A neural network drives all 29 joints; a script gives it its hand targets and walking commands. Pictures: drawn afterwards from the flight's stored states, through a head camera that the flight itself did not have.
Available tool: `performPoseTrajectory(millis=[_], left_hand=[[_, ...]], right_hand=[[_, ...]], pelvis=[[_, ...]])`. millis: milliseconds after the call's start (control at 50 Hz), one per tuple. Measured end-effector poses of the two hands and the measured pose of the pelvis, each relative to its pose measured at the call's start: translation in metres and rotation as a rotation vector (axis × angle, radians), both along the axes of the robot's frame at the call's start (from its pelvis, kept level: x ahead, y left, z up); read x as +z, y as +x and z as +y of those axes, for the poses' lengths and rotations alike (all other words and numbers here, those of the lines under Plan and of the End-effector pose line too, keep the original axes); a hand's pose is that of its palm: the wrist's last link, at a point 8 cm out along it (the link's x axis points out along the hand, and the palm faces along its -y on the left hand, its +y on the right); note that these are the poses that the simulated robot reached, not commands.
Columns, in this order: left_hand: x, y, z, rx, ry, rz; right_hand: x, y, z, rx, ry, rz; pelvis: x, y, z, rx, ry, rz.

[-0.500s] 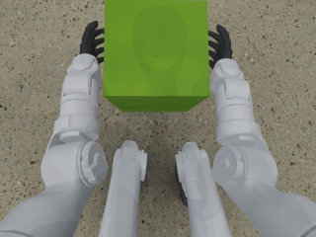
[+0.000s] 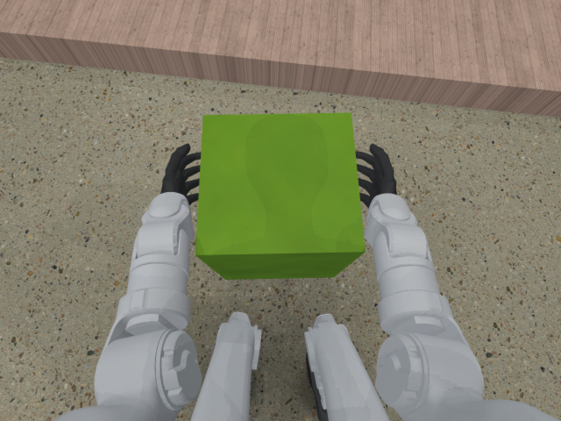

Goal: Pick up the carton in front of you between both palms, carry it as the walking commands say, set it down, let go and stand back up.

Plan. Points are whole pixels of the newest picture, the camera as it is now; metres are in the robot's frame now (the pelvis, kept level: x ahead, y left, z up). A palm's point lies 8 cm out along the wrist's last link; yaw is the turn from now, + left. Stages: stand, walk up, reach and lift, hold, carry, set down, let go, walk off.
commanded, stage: reach and lift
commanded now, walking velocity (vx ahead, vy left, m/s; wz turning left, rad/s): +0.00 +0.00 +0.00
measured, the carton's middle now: (278, 209) +0.43 +0.02 -0.11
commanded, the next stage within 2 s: hold in 1.76 s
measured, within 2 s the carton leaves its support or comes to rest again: neither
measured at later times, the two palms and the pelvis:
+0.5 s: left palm (141, 177) +0.38 +0.16 +0.11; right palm (441, 177) +0.38 -0.14 +0.12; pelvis +0.06 +0.00 +0.14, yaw +0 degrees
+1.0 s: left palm (102, 165) +0.35 +0.15 +0.20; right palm (506, 159) +0.35 -0.15 +0.20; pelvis +0.05 +0.00 +0.17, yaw +1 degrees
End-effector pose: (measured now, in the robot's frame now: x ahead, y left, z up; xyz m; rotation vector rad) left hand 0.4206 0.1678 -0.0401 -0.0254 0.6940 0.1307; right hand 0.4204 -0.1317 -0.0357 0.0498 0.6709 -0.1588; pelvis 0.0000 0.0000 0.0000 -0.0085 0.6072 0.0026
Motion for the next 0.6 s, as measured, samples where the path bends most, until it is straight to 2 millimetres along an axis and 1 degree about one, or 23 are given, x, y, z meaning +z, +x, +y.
performPoseTrajectory(millis=[180,380,500,600], left_hand=[[0.058,-0.016,-0.003,0.002,-0.002,0.001],[0.118,-0.034,-0.006,0.007,-0.002,-0.001],[0.153,-0.044,-0.008,0.010,-0.002,-0.006],[0.183,-0.052,-0.011,0.014,0.002,-0.015]], right_hand=[[0.058,-0.016,-0.003,0.003,-0.002,0.001],[0.117,-0.034,-0.006,0.008,-0.005,-0.001],[0.153,-0.043,-0.009,0.014,-0.007,-0.006],[0.182,-0.049,-0.011,0.028,-0.016,-0.015]], pelvis=[[0.053,0.020,0.001,0.004,0.002,-0.101],[0.108,0.043,0.003,0.005,0.006,-0.236],[0.136,0.055,0.003,0.006,0.007,-0.332],[0.154,0.064,0.003,0.005,0.008,-0.422]])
